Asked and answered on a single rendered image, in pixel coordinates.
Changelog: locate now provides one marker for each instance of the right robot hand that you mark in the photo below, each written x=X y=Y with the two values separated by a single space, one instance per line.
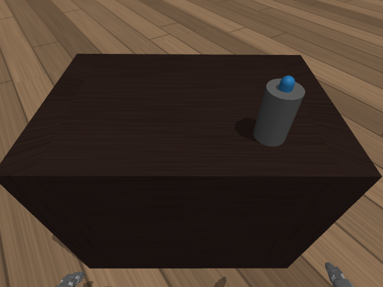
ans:
x=337 y=277

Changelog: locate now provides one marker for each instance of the bottle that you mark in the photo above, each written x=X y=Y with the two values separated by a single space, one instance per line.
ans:
x=280 y=103

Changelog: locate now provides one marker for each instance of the left robot hand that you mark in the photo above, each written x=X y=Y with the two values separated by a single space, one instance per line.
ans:
x=71 y=280

